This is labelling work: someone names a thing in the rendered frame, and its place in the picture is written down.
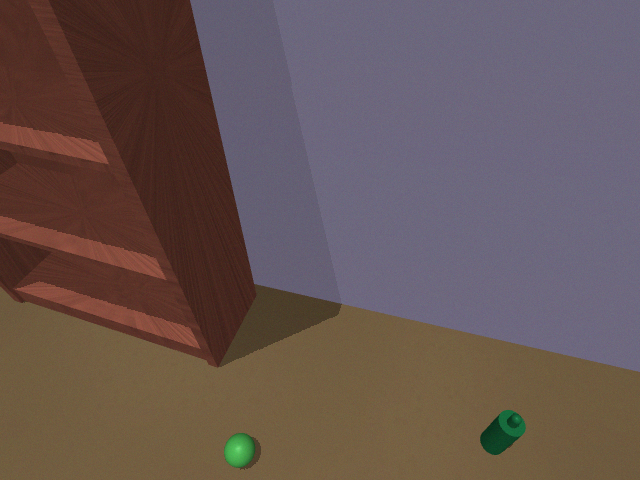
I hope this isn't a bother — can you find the bookshelf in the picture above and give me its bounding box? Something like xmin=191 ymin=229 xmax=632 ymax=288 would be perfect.
xmin=0 ymin=0 xmax=257 ymax=368

